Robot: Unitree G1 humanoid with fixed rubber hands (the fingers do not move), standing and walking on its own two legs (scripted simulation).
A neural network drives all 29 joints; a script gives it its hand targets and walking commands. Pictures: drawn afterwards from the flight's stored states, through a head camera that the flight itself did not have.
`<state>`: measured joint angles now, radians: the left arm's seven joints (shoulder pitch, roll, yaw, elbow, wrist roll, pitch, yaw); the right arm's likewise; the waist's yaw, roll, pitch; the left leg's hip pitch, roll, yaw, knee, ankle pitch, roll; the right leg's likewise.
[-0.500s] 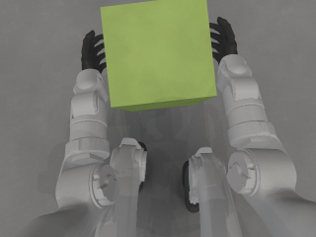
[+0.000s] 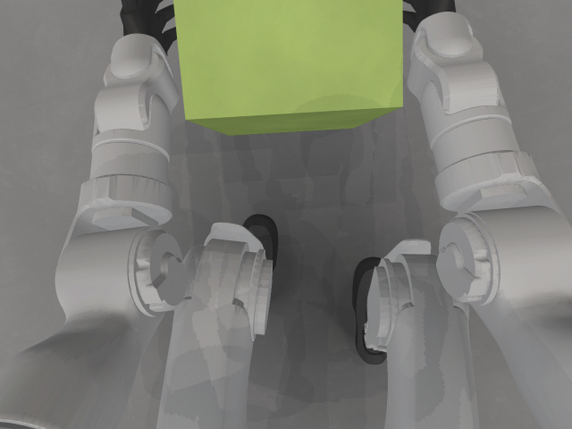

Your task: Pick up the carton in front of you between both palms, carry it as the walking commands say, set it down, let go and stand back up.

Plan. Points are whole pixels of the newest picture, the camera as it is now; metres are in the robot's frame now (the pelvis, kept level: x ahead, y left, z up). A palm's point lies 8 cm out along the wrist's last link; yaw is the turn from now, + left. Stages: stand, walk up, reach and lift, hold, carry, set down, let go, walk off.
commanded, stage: set down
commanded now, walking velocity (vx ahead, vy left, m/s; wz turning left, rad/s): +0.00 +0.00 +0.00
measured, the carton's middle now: (287, 44) +0.54 +0.09 -0.23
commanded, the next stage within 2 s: none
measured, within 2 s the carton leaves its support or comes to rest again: rests again in 1.08 s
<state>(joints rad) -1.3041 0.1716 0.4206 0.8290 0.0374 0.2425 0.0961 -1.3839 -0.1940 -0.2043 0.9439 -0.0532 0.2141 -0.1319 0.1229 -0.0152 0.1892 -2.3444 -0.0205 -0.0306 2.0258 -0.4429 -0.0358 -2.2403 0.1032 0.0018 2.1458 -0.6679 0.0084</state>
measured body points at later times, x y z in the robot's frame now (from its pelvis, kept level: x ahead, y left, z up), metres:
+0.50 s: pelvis +0.00 -0.01 -0.02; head +0.36 -0.01 +0.24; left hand +0.52 +0.23 -0.17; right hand +0.56 -0.08 -0.20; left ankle +0.14 +0.13 -0.36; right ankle +0.08 -0.11 -0.36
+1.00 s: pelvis +0.00 +0.00 -0.02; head +0.37 -0.01 +0.23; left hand +0.52 +0.24 -0.19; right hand +0.56 -0.07 -0.20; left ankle +0.14 +0.13 -0.36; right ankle +0.08 -0.11 -0.36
